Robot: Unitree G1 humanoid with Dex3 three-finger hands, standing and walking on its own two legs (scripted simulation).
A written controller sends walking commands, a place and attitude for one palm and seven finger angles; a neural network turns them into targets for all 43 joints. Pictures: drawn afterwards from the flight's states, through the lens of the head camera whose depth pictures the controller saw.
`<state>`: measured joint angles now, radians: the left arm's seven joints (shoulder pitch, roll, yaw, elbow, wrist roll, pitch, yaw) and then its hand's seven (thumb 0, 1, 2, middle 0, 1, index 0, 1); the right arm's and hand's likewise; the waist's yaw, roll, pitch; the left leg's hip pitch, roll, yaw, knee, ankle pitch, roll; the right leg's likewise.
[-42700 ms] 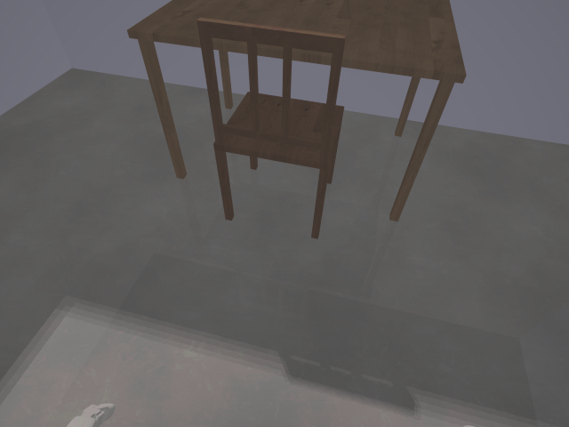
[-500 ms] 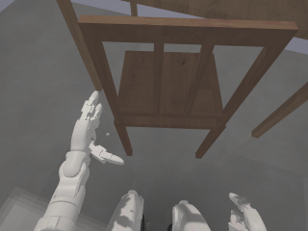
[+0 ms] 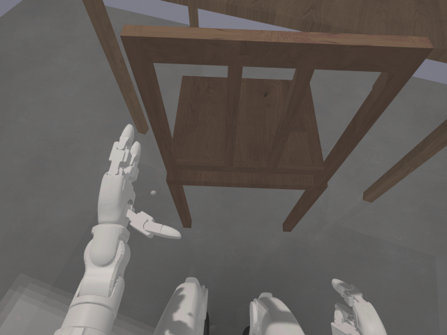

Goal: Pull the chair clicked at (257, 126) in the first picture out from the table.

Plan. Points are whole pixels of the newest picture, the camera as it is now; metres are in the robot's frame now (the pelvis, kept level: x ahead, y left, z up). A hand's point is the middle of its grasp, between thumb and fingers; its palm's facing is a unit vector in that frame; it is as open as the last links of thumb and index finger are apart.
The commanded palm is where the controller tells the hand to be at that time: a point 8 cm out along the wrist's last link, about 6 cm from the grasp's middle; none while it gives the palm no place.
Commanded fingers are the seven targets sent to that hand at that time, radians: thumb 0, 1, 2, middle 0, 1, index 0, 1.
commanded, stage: aim the fingers beside a spindle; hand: left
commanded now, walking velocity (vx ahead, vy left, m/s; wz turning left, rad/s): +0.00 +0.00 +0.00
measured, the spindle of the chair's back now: (231, 124) +0.50 +0.01 +0.02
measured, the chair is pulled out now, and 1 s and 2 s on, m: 0.12 0.12 0.12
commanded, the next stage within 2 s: push the fingers through the gap in 1.52 s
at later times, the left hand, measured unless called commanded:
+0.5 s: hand (155, 191) +0.36 +0.15 +0.00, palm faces +0.00 -1.00 -0.05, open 16.9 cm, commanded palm +0.34 +0.19 +0.02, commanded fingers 0.00 -0.50 0.30 -0.06 -0.08 -0.06 -0.08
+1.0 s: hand (150, 190) +0.35 +0.15 +0.02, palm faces +0.02 -1.00 -0.06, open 16.9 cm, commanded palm +0.33 +0.19 +0.02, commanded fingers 0.00 -0.50 0.30 -0.06 -0.08 -0.06 -0.08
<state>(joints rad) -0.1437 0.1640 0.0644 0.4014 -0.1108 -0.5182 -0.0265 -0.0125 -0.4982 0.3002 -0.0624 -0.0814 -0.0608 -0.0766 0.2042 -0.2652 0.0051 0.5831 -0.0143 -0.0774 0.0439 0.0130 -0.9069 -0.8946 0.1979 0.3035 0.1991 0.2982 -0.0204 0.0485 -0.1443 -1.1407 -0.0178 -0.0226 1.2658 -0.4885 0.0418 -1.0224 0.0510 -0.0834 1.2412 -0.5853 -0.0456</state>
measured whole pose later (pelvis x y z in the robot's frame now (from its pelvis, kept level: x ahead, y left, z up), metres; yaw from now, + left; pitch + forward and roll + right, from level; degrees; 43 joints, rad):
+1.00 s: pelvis +0.00 +0.00 +0.00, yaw +0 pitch +21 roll -3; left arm -0.17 0.18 0.08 0.44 -0.12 -0.49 -0.05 -0.01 -0.50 0.30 -0.06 -0.08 -0.06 -0.08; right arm 0.20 -0.26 0.01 0.58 -0.01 -0.05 0.05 0.01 -0.91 -0.89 0.20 0.30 0.20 0.30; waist -0.02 0.05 -0.15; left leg -1.14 -0.02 -0.03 1.27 -0.49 0.04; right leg -1.02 0.05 -0.09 1.24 -0.59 -0.05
